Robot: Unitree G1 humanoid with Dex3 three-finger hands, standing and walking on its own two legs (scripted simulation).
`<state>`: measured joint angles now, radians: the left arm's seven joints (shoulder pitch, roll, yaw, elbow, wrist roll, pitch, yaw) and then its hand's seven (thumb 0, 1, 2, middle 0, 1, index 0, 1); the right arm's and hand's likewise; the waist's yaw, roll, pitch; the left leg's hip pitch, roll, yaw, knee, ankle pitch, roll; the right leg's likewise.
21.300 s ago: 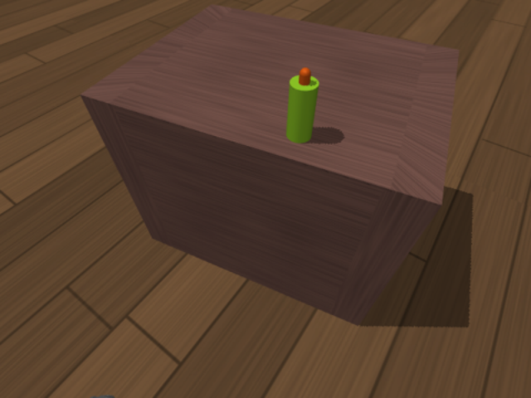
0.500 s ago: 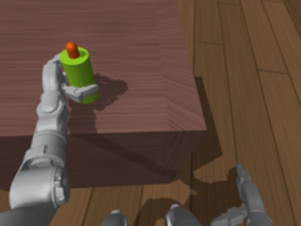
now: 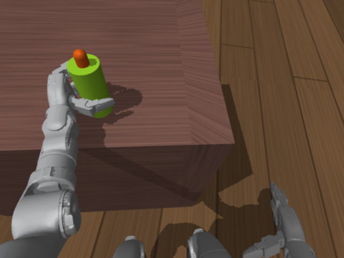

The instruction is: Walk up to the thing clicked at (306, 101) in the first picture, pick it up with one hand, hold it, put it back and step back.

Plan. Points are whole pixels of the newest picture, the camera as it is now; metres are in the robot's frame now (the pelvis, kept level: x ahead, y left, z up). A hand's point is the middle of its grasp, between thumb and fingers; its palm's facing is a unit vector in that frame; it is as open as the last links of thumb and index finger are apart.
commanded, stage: open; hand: left
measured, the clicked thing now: (91, 83) +0.47 +0.14 +0.12
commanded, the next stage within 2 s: withdraw in 0.26 s
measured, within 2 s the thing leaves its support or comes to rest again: neither
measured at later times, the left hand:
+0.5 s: hand (86, 83) +0.48 +0.16 +0.10, palm faces +0.10 -1.00 +0.00, open 16.7 cm
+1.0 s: hand (4, 54) +0.45 +0.26 +0.21, palm faces +0.19 -0.95 -0.23, open 17.4 cm
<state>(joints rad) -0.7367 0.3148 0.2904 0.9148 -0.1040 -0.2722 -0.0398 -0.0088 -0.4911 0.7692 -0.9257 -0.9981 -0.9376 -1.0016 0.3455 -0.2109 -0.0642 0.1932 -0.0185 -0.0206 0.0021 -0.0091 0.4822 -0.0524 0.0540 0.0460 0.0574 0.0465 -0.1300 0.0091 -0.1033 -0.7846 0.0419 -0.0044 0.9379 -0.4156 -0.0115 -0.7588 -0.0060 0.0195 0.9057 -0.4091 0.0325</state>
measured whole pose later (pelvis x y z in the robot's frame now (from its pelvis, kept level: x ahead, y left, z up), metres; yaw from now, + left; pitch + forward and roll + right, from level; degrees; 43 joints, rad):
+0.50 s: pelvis +0.00 +0.00 +0.00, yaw +0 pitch +15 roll -1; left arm -0.73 0.33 0.30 0.88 -0.10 -0.26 -0.03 -0.01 -0.58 0.15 -0.23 -0.20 -0.23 -0.21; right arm 0.36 -0.22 -0.07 0.14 -0.01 0.00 0.00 -0.01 0.50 -0.06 0.06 0.05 0.06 0.05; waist -0.13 0.01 -0.11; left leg -0.78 0.04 0.00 0.94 -0.42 -0.01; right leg -0.75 -0.01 0.02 0.91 -0.41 0.04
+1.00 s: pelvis +0.01 +0.00 +0.03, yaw +0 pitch +8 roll +0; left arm -0.76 0.55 0.32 0.82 -0.04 0.03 -0.17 -0.01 -0.54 0.03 -0.06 -0.05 -0.07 -0.05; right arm 0.33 -0.25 -0.08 0.36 0.04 -0.03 -0.03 -0.01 0.56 -0.05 0.05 0.05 0.06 0.05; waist -0.05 0.04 -0.10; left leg -0.53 0.02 0.01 0.75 -0.36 -0.01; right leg -0.51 -0.03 0.03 0.73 -0.36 0.04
